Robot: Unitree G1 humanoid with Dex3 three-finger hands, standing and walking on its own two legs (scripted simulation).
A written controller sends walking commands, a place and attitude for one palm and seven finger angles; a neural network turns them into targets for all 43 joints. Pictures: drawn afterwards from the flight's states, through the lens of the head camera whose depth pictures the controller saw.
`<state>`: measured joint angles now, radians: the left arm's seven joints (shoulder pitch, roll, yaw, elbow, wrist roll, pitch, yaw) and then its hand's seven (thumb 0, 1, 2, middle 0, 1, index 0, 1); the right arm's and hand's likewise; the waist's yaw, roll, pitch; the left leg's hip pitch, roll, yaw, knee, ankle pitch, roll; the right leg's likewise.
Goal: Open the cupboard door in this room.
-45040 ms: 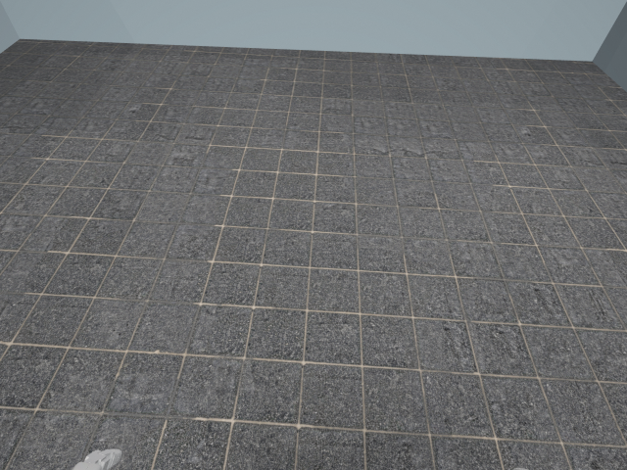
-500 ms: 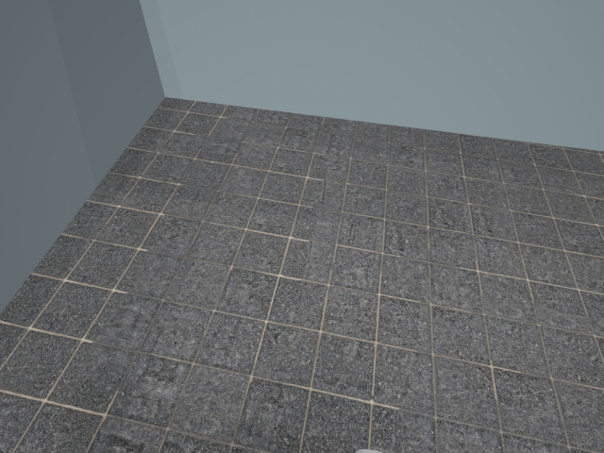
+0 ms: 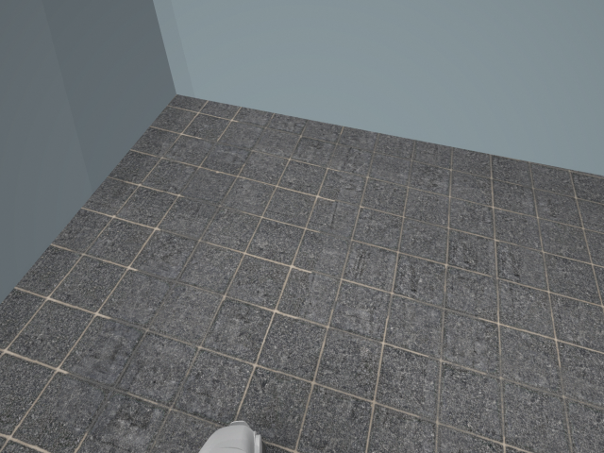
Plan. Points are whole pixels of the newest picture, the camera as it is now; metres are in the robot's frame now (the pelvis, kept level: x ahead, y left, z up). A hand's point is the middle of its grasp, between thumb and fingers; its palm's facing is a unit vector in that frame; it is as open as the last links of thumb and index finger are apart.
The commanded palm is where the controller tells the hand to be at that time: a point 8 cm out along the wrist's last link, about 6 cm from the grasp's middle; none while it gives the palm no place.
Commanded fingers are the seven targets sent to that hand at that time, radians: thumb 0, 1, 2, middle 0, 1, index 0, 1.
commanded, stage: turn to face it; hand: left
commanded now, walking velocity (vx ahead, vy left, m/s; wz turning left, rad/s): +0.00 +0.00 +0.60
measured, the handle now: out of the picture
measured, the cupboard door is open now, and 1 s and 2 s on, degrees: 48 48 48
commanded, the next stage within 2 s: none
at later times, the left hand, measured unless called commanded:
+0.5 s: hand out of the picture +0.13 +0.19 -0.15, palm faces +0.29 -0.91 -0.30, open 7.4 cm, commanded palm none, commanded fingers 0.00 0.90 0.90 -0.20 -0.30 -0.20 -0.30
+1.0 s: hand out of the picture +0.07 +0.17 -0.17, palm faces +0.58 -0.77 -0.28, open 7.4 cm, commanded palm none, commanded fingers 0.00 0.90 0.90 -0.20 -0.30 -0.20 -0.30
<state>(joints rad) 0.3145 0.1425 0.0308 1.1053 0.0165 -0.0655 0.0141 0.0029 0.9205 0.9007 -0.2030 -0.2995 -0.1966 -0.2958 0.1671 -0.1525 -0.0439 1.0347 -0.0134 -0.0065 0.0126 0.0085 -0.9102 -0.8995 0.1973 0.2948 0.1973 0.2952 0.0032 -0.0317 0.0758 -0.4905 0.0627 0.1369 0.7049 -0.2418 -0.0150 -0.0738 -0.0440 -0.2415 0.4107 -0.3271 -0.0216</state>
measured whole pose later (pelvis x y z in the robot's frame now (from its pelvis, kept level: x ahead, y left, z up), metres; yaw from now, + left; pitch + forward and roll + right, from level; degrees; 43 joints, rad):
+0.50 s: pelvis +0.07 -0.05 -0.01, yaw +16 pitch +3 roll +0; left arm 0.15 0.23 0.06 0.85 0.03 0.01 0.02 0.00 0.90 0.90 -0.20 -0.30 -0.19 -0.30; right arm 0.18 -0.23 -0.10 0.92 -0.03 0.07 0.01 0.01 -0.90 -0.90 0.20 0.30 0.20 0.30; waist -0.02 0.02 0.04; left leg -0.55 -0.05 -0.06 0.82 -0.39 -0.02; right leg -0.29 -0.05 -0.05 0.57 -0.33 0.01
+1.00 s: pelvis +0.12 -0.06 -0.01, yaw +36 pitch +2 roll +0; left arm 0.17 0.25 0.07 0.88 0.01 0.04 0.00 0.01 0.90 0.90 -0.20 -0.30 -0.19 -0.30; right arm 0.12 -0.24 -0.06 0.89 -0.03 0.05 0.00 0.01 -0.90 -0.90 0.20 0.30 0.20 0.30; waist 0.00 0.00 0.11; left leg -0.36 0.01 -0.05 0.60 -0.27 -0.03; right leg -0.43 -0.06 -0.03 0.85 -0.44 0.06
